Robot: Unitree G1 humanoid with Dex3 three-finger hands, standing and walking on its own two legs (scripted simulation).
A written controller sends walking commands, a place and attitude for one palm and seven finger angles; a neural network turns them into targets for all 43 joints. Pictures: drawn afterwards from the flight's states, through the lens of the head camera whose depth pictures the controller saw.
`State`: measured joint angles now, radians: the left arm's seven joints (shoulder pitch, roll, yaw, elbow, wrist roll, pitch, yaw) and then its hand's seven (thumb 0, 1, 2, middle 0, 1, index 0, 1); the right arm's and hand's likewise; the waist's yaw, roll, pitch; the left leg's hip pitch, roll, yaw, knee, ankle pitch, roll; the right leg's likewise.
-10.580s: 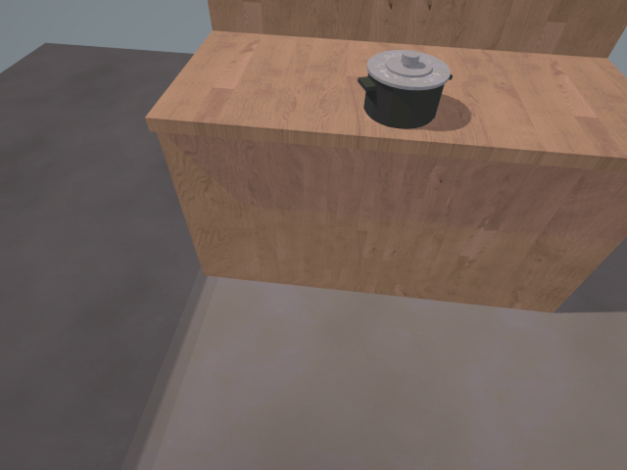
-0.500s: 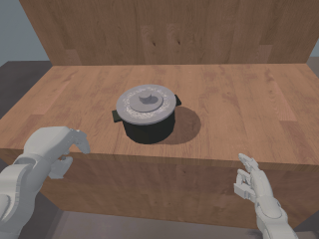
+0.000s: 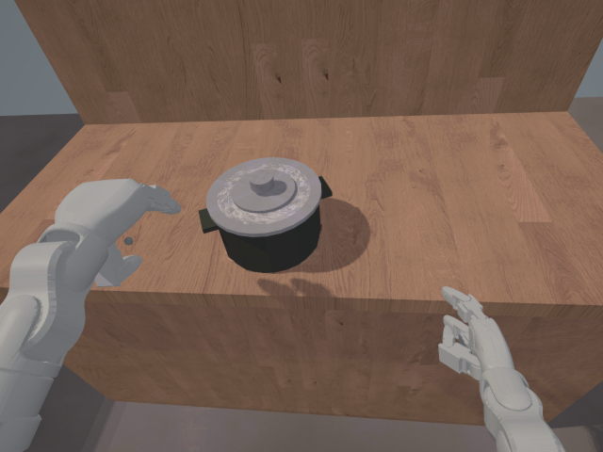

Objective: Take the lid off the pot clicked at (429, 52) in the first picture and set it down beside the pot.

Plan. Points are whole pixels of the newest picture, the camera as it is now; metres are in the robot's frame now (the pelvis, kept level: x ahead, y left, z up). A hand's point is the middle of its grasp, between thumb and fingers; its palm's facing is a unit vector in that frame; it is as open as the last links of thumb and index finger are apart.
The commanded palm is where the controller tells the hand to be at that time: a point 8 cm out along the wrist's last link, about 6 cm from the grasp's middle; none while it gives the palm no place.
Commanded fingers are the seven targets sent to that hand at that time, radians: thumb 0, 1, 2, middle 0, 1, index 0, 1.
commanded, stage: move the open hand above the knob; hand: left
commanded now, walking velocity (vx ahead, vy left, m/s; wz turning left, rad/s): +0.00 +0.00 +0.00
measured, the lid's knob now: (261, 181) +0.51 +0.13 +0.09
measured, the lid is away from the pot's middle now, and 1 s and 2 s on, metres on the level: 0.00 0.00 0.00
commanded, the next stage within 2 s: none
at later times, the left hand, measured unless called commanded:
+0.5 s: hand (178, 208) +0.37 +0.21 +0.16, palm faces -0.09 -0.09 -0.99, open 9.9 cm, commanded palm +0.35 +0.20 +0.22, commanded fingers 0.00 -0.31 1.51 -0.85 -0.08 -0.85 -0.08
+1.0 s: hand (217, 181) +0.42 +0.17 +0.16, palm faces -0.10 -0.09 -0.99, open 9.9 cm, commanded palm +0.40 +0.17 +0.22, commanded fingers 0.00 -0.31 1.51 -0.85 -0.08 -0.85 -0.08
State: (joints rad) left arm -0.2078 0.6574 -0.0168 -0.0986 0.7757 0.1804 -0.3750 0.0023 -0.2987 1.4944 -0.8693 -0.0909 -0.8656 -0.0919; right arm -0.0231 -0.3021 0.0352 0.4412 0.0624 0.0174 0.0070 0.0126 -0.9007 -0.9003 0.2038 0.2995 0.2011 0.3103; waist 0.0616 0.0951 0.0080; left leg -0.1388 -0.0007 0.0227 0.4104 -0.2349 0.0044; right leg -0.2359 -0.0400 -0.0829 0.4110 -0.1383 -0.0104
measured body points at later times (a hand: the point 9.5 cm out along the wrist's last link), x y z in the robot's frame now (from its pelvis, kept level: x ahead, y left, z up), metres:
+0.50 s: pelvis +0.01 +0.01 +0.00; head +0.01 -0.03 +0.45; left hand +0.37 +0.21 +0.22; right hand +0.29 -0.21 -0.02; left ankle -0.01 +0.12 -0.74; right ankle +0.05 -0.11 -0.74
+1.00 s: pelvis +0.02 +0.00 +0.00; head +0.02 -0.03 +0.44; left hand +0.42 +0.17 +0.22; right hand +0.29 -0.21 -0.02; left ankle -0.01 +0.12 -0.74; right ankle +0.05 -0.11 -0.74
